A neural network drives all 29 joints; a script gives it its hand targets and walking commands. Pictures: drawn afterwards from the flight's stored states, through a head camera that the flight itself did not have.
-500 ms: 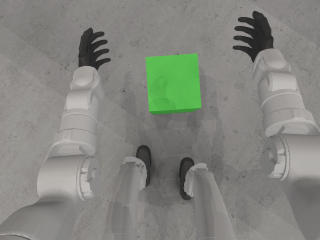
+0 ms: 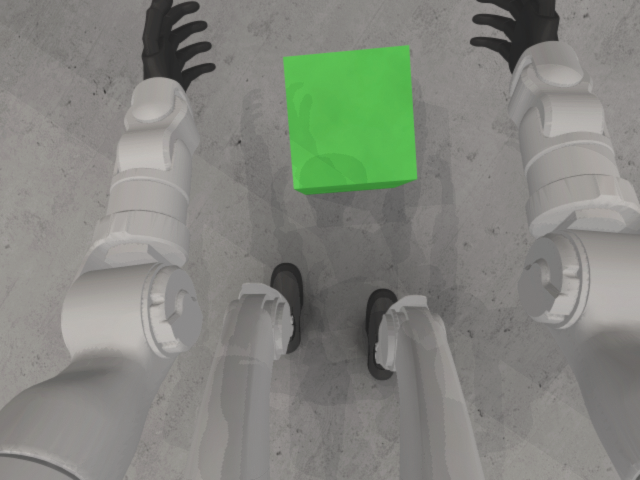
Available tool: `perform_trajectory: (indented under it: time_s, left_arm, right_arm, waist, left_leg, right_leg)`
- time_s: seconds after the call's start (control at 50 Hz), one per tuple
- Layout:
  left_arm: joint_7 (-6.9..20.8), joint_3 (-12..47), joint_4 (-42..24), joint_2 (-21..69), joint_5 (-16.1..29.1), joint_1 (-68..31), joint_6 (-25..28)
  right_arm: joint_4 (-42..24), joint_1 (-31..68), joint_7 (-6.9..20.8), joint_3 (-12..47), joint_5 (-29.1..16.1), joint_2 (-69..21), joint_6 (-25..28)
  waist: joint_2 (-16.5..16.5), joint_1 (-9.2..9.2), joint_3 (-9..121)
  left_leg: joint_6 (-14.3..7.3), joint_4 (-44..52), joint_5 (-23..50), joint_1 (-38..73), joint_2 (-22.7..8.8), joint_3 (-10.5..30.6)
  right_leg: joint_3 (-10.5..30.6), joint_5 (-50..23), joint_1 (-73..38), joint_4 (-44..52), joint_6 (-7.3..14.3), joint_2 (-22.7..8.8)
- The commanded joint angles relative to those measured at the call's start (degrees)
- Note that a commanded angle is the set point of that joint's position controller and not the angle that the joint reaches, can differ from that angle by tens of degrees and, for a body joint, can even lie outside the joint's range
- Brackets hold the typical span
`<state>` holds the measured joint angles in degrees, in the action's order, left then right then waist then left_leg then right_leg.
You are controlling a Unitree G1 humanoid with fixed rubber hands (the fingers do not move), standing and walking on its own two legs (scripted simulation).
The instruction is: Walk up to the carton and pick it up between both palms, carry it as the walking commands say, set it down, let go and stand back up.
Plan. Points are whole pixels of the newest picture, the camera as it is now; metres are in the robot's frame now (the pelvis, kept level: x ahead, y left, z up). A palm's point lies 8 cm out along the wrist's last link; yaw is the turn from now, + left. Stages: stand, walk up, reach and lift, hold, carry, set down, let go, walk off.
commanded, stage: reach and lift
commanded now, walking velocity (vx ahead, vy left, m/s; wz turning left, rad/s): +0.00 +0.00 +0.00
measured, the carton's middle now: (347, 133) +0.52 +0.00 -0.46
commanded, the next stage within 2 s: none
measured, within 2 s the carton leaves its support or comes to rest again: neither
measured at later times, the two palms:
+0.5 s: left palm (214, 114) +0.51 +0.20 -0.27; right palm (475, 92) +0.55 -0.17 -0.27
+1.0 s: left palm (237, 128) +0.51 +0.19 -0.39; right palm (444, 117) +0.54 -0.17 -0.39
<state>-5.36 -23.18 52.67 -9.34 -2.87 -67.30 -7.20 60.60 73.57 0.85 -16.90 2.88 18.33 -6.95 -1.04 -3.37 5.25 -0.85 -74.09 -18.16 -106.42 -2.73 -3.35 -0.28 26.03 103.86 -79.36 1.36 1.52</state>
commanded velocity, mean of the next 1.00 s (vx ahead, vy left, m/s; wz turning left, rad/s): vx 0.00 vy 0.00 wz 0.00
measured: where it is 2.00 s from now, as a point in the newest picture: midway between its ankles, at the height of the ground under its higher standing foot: (333, 336)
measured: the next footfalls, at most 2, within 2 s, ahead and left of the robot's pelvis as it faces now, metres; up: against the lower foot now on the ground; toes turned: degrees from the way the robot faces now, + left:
none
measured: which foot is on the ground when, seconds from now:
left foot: down 0.00-1.00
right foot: down 0.00-1.00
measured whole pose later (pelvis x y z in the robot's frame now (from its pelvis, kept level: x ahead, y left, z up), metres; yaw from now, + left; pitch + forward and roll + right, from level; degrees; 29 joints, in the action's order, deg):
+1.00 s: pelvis -0.04 +0.00 -0.22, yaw +1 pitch +37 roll +2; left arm -10.0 -8.4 67.6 -19.2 14.2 -88.2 -2.9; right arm 68.3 91.1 -4.9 1.9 -14.0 25.8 -4.7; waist 0.4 -2.1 -23.6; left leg -1.3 -121.4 -25.9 -132.2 -3.5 -2.6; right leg -1.6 37.5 127.9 -128.7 2.6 0.2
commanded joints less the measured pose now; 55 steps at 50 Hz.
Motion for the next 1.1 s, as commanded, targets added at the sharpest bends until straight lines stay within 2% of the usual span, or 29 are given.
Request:
perform_trajectory:
  time_s: [0.0,0.1,0.2,0.36,0.48,0.68,0.84,0.96,1.08]
  left_arm:
    - [-1.0,1.3,-5.2,-6.8,1.5,-13.6,1.2]
    - [-2.5,3.7,-7.6,-9.6,4.9,-16.1,0.7]
    - [-3.5,5.8,-9.1,-11.2,8.0,-18.1,-0.4]
    - [-4.0,6.7,-2.1,-11.3,8.9,-21.4,0.0]
    - [-4.2,7.2,1.7,-11.9,9.1,-24.9,1.5]
    - [-5.1,11.1,4.7,-13.6,13.1,-29.8,3.9]
    - [-5.0,13.1,7.6,-15.0,15.2,-32.8,5.1]
    - [-4.6,14.6,10.0,-15.1,17.5,-33.2,5.4]
    - [-4.4,14.4,11.5,-16.3,18.1,-33.6,5.6]
  right_arm:
    - [-6.0,14.9,-1.4,1.6,-1.7,6.9,1.1]
    - [-9.8,17.7,-3.5,5.2,-5.5,9.5,0.4]
    - [-11.9,20.6,-4.6,8.7,-9.2,10.7,-0.9]
    - [-4.1,23.2,-3.9,10.0,-10.1,10.7,-0.8]
    - [-0.4,26.1,-3.9,10.4,-10.1,11.3,0.5]
    - [0.5,31.2,-5.6,14.1,-13.5,13.3,2.4]
    - [2.5,33.6,-5.6,16.9,-16.0,13.8,3.1]
    - [1.6,34.9,-6.0,18.4,-17.1,14.6,3.5]
    - [1.6,35.5,-5.9,19.3,-17.6,13.8,3.1]
  waist:
    - [-3.0,-0.16,57.8]
    - [-2.9,0.22,65.8]
    - [-3.7,0.51,67.8]
    - [-3.4,0.28,54.6]
    - [-2.6,0.23,50.5]
    - [-2.2,0.45,50.9]
    - [-2.0,-0.1,46.9]
    - [-2.8,0.5,48.7]
    - [-3.9,-0.52,46.2]
  left_leg:
    - [2.9,-6.4,18.6,38.9,5.6,2.5]
    - [3.0,-13.5,19.0,36.4,6.0,2.0]
    - [2.7,-18.8,16.7,31.7,6.0,1.7]
    - [2.5,-25.0,9.3,22.9,5.3,1.4]
    - [2.5,-29.9,7.9,21.6,4.8,1.7]
    - [2.6,-38.2,10.9,24.1,4.1,2.6]
    - [2.5,-43.2,12.1,23.1,3.4,3.3]
    - [2.4,-45.7,13.1,23.1,3.3,3.3]
    - [1.9,-46.2,11.8,19.5,3.3,2.9]
  right_leg:
    - [1.2,-16.2,-16.4,1.8,-3.2,3.1]
    - [1.2,-18.4,-17.6,-5.3,-3.1,2.5]
    - [1.5,-18.2,-18.5,-10.7,-3.0,1.8]
    - [1.7,-9.8,-9.5,-16.5,-2.9,1.2]
    - [1.5,-6.9,-4.8,-21.1,-2.7,0.9]
    - [1.5,-7.8,-3.2,-28.7,-2.4,0.4]
    - [2.5,-8.4,-1.4,-33.5,-2.4,-0.1]
    - [2.7,-9.8,-3.7,-35.5,-2.6,-0.3]
    - [3.2,-9.3,-4.5,-36.2,-2.7,-0.2]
